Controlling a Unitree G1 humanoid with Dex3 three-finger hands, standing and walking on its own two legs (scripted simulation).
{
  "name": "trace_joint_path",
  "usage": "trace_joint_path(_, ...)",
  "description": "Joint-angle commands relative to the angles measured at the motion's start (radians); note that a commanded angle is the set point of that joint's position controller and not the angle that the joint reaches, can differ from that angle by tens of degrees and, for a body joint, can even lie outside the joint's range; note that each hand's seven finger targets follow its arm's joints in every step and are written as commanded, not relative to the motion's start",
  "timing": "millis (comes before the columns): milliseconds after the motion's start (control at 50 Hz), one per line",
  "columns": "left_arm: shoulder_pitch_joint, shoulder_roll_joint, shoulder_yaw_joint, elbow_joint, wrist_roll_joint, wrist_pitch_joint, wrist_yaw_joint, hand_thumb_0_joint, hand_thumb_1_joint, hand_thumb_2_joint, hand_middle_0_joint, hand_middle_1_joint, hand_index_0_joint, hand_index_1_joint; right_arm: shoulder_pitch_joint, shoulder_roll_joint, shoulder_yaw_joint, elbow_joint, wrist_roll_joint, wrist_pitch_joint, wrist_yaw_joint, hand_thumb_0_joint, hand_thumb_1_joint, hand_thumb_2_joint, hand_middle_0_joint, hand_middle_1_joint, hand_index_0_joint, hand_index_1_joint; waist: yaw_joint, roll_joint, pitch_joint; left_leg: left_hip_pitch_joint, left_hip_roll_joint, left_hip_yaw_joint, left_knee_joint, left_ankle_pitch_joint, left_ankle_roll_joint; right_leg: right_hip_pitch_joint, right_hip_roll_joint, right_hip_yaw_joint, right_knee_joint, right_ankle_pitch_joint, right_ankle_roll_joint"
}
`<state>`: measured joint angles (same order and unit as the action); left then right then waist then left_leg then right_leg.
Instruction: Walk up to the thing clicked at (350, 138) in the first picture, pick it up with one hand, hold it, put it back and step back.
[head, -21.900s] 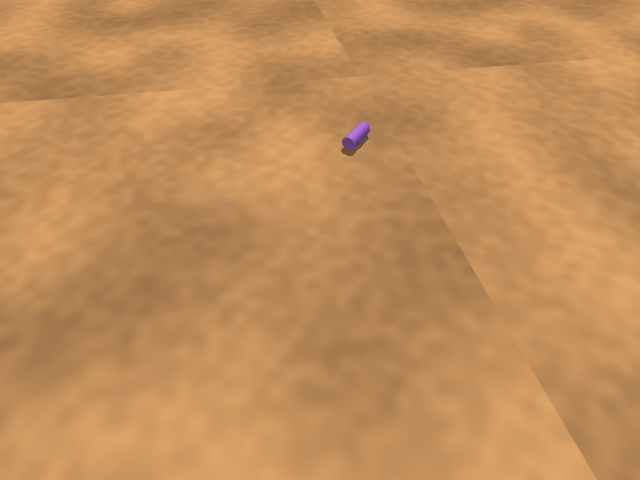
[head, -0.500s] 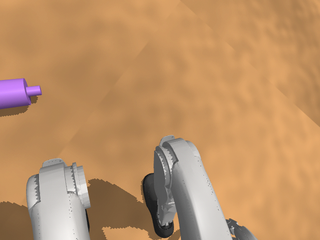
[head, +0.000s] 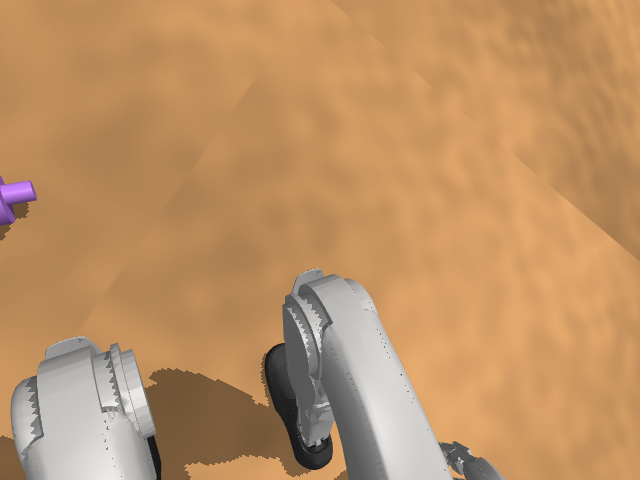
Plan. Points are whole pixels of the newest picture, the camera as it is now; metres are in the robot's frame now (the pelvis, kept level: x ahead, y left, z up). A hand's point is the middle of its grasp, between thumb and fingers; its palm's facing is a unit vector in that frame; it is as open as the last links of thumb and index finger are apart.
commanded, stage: approach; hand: left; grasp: from above
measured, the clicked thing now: out of the picture +0.50 +0.33 -0.29
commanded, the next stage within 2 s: close in in 0.40 s
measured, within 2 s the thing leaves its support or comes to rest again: neither
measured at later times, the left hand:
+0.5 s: hand out of the picture +0.48 +0.35 -0.18, palm faces -0.43 -0.10 -0.90, open 14.1 cm
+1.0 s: hand out of the picture +0.47 +0.34 -0.21, palm faces -0.50 -0.12 -0.86, open 14.2 cm
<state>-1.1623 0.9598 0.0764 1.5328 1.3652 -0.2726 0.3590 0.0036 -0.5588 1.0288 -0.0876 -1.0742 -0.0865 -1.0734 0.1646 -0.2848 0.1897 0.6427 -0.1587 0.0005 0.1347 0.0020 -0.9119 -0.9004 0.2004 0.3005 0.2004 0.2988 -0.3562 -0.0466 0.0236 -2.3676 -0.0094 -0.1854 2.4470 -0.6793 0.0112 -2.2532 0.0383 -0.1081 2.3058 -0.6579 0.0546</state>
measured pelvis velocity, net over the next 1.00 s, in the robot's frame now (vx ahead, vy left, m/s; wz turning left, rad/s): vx -0.01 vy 0.00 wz -0.02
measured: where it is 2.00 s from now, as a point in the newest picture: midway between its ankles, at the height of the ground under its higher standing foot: (229, 463)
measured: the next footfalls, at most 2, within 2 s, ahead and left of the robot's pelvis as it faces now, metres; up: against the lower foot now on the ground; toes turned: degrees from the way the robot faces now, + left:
none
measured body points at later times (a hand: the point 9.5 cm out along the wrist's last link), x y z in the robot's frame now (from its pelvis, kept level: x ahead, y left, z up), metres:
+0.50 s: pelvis +0.00 +0.00 +0.00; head +0.26 +0.13 +0.34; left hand +0.50 +0.35 -0.13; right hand +0.06 -0.28 -0.07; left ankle +0.07 +0.12 -0.29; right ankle +0.11 -0.13 -0.29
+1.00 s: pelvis -0.01 +0.00 -0.01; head +0.26 +0.12 +0.33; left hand +0.50 +0.35 -0.16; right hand +0.03 -0.26 -0.07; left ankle +0.07 +0.12 -0.29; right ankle +0.11 -0.13 -0.29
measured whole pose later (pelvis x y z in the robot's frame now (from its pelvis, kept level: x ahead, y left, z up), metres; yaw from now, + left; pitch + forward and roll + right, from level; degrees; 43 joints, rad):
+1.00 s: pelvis -0.01 +0.00 -0.01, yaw -1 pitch +31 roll -14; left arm -1.13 1.07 0.08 1.56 1.33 -0.34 0.31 0.00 -0.56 1.02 -0.09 -1.02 -0.08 -1.03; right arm 0.16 -0.30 0.27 0.61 -0.18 0.01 0.13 0.00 -0.91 -0.90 0.20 0.30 0.20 0.30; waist -0.36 -0.09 0.11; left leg -2.37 -0.01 -0.21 2.47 -0.66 0.02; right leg -2.24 0.04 -0.13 2.31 -0.64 0.06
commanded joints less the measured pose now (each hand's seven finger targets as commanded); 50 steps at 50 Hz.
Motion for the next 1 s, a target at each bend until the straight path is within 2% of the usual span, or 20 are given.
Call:
trace_joint_path(0,-0.240,0.328,0.072,-0.155,-0.039,0.077,0.036,0.000,-0.589,1.036,-0.073,-1.036,-0.065,-1.044,0.196,-0.296,-0.081,-0.019,0.020,0.016,-0.016,0.000,-0.906,-0.897,0.200,0.300,0.200,0.300,0.063,0.537,-0.770,0.683,0.013,0.090,-0.285,0.323,0.002,0.328,0.017,-0.079,-0.170,0.315,-0.090)
trace_joint_path(40,-0.232,0.350,0.080,-0.186,-0.063,0.097,0.012,0.000,-0.592,1.036,-0.073,-1.033,-0.064,-1.043,0.189,-0.293,-0.083,-0.028,0.030,0.022,-0.017,0.000,-0.907,-0.897,0.200,0.300,0.200,0.300,0.067,0.512,-0.791,0.642,0.011,0.104,-0.274,0.312,0.013,0.358,0.022,-0.067,-0.183,0.311,-0.087)
trace_joint_path(120,-0.146,0.305,0.051,-0.140,-0.115,0.112,-0.062,0.000,-0.589,1.031,-0.086,-1.013,-0.074,-1.025,0.190,-0.288,-0.078,-0.024,0.037,0.029,-0.018,0.000,-0.907,-0.897,0.200,0.300,0.200,0.300,0.039,0.357,-0.640,0.450,0.009,0.115,-0.265,0.181,0.033,0.387,0.027,-0.055,-0.224,0.214,-0.080)
trace_joint_path(160,-0.138,0.279,0.032,-0.135,-0.142,0.089,-0.105,0.000,-0.593,1.031,-0.089,-1.013,-0.076,-1.027,0.191,-0.298,-0.078,-0.022,0.036,0.032,-0.025,0.000,-0.907,-0.897,0.200,0.300,0.200,0.300,0.023,0.291,-0.574,0.389,0.009,0.114,-0.255,0.118,0.037,0.373,0.025,-0.056,-0.246,0.148,-0.082)
trace_joint_path(260,-0.231,0.262,0.015,-0.226,-0.167,-0.026,-0.164,0.000,-0.572,1.008,-0.085,-1.056,-0.085,-1.056,0.223,-0.306,-0.073,0.000,0.009,0.031,-0.032,0.000,-0.910,-0.898,0.200,0.300,0.200,0.300,-0.018,0.284,-0.577,0.436,0.014,0.089,-0.226,0.105,0.022,0.365,0.025,-0.071,-0.252,0.116,-0.083)
trace_joint_path(300,-0.268,0.254,0.009,-0.274,-0.159,-0.089,-0.155,0.000,-0.583,1.025,-0.074,-1.062,-0.073,-1.063,0.224,-0.317,-0.075,0.002,-0.003,0.032,-0.038,0.000,-0.908,-0.898,0.200,0.300,0.200,0.300,-0.023,0.344,-0.593,0.509,0.018,0.077,-0.225,0.111,0.007,0.337,0.024,-0.086,-0.248,0.119,-0.088)
trace_joint_path(360,-0.324,0.321,0.034,-0.347,-0.113,-0.145,-0.110,0.000,-0.589,1.021,-0.064,-1.061,-0.063,-1.062,0.218,-0.329,-0.071,0.010,-0.016,0.040,-0.044,0.000,-0.909,-0.898,0.200,0.300,0.200,0.300,0.010,0.489,-0.682,0.665,0.019,0.053,-0.237,0.201,-0.018,0.310,0.021,-0.101,-0.206,0.183,-0.097)
trace_joint_path(440,-0.326,0.310,0.048,-0.347,-0.052,-0.123,-0.026,0.000,-0.563,1.107,-0.088,-1.074,-0.074,-1.087,0.206,-0.316,-0.081,0.005,-0.020,0.041,-0.028,0.000,-0.905,-0.898,0.200,0.300,0.200,0.300,0.014,0.604,-0.736,0.784,0.026,0.048,-0.260,0.318,-0.026,0.261,0.022,-0.116,-0.160,0.257,-0.097)
trace_joint_path(480,-0.342,0.382,0.098,-0.359,-0.028,-0.092,0.011,0.000,-0.541,1.144,-0.110,-1.075,-0.091,-1.094,0.202,-0.312,-0.089,0.005,-0.014,0.043,-0.020,0.000,-0.904,-0.897,0.200,0.300,0.200,0.300,0.046,0.654,-0.778,0.780,0.025,0.064,-0.274,0.331,-0.020,0.266,0.022,-0.108,-0.153,0.279,-0.094)
trace_joint_path(500,-0.294,0.346,0.078,-0.273,-0.022,-0.065,0.018,0.000,-0.576,1.095,-0.090,-1.037,-0.075,-1.052,0.193,-0.303,-0.089,0.001,-0.011,0.041,-0.015,0.000,-0.908,-0.900,0.200,0.300,0.200,0.300,0.045,0.626,-0.729,0.749,0.024,0.066,-0.271,0.315,-0.014,0.239,0.022,-0.105,-0.152,0.269,-0.094)
trace_joint_path(560,-0.246,0.246,0.012,-0.137,-0.020,-0.002,0.025,0.000,-0.576,1.021,-0.068,-1.009,-0.063,-1.013,0.181,-0.294,-0.077,0.007,-0.004,0.041,-0.010,0.000,-0.903,-0.897,0.200,0.300,0.200,0.300,0.008,0.544,-0.595,0.633,0.020,0.073,-0.284,0.258,-0.003,0.215,0.023,-0.110,-0.174,0.251,-0.092)
trace_joint_path(600,-0.214,0.216,-0.017,-0.092,-0.035,0.032,0.015,0.000,-0.575,1.017,-0.069,-1.005,-0.064,-1.009,0.169,-0.298,-0.079,-0.003,0.007,0.041,-0.012,0.000,-0.901,-0.896,0.200,0.300,0.200,0.300,0.012,0.488,-0.574,0.588,0.018,0.072,-0.289,0.217,0.006,0.213,0.024,-0.106,-0.186,0.231,-0.092)
trace_joint_path(620,-0.234,0.211,-0.024,-0.103,-0.043,0.041,0.004,0.000,-0.566,1.006,-0.067,-1.019,-0.068,-1.018,0.182,-0.300,-0.077,-0.006,0.008,0.038,-0.012,0.000,-0.900,-0.896,0.200,0.300,0.200,0.300,-0.006,0.463,-0.574,0.576,0.017,0.069,-0.286,0.210,0.009,0.234,0.024,-0.105,-0.194,0.233,-0.089)
trace_joint_path(660,-0.238,0.233,-0.021,-0.109,-0.058,0.055,-0.023,0.000,-0.540,0.982,-0.073,-1.037,-0.082,-1.027,0.186,-0.305,-0.078,-0.010,0.014,0.034,-0.012,0.000,-0.900,-0.896,0.200,0.300,0.200,0.300,0.003,0.427,-0.602,0.561,0.015,0.064,-0.283,0.206,0.013,0.259,0.023,-0.100,-0.192,0.235,-0.088)
trace_joint_path(720,-0.268,0.230,-0.023,-0.136,-0.097,0.046,-0.061,0.000,-0.526,0.972,-0.087,-1.042,-0.099,-1.030,0.197,-0.307,-0.068,-0.025,0.012,0.024,-0.015,0.000,-0.903,-0.896,0.200,0.300,0.200,0.300,-0.039,0.385,-0.607,0.554,0.019,0.054,-0.269,0.199,0.017,0.302,0.019,-0.096,-0.198,0.235,-0.078)
trace_joint_path(740,-0.281,0.255,-0.010,-0.146,-0.103,0.037,-0.065,0.000,-0.521,0.963,-0.087,-1.038,-0.100,-1.023,0.193,-0.319,-0.071,-0.027,0.012,0.023,-0.020,0.000,-0.901,-0.896,0.200,0.300,0.200,0.300,-0.032,0.381,-0.609,0.554,0.019,0.050,-0.268,0.188,0.014,0.292,0.018,-0.098,-0.200,0.223,-0.080)
trace_joint_path(780,-0.276,0.281,0.002,-0.144,-0.101,0.013,-0.071,0.000,-0.533,0.975,-0.092,-1.028,-0.099,-1.021,0.195,-0.326,-0.061,-0.031,0.006,0.019,-0.023,0.000,-0.903,-0.897,0.200,0.300,0.200,0.300,-0.034,0.386,-0.589,0.551,0.018,0.048,-0.257,0.183,0.008,0.297,0.017,-0.100,-0.201,0.207,-0.085)
trace_joint_path(840,-0.299,0.342,0.022,-0.190,-0.080,-0.034,-0.059,0.000,-0.586,1.028,-0.073,-1.013,-0.059,-1.028,0.197,-0.316,-0.039,-0.029,-0.002,0.018,-0.024,0.000,-0.903,-0.902,0.199,0.300,0.199,0.300,-0.020,0.443,-0.641,0.576,0.020,0.063,-0.242,0.201,0.003,0.345,0.024,-0.093,-0.197,0.215,-0.086)
trace_joint_path(920,-0.255,0.340,0.022,-0.107,-0.056,-0.076,-0.014,0.000,-0.611,1.055,-0.066,-0.998,-0.042,-1.023,0.185,-0.324,-0.017,-0.034,-0.017,0.013,-0.026,0.000,-0.903,-0.902,0.199,0.300,0.199,0.300,-0.032,0.458,-0.575,0.581,0.024,0.053,-0.235,0.179,-0.002,0.297,0.029,-0.111,-0.190,0.189,-0.092)
trace_joint_path(980,-0.264,0.391,0.038,-0.107,-0.029,-0.089,0.027,0.000,-0.606,1.060,-0.071,-0.982,-0.046,-1.009,0.185,-0.330,-0.008,-0.034,-0.026,0.006,-0.027,0.000,-0.899,-0.900,0.199,0.300,0.199,0.300,-0.024,0.489,-0.571,0.582,0.027,0.058,-0.238,0.155,0.001,0.298,0.032,-0.114,-0.188,0.177,-0.089)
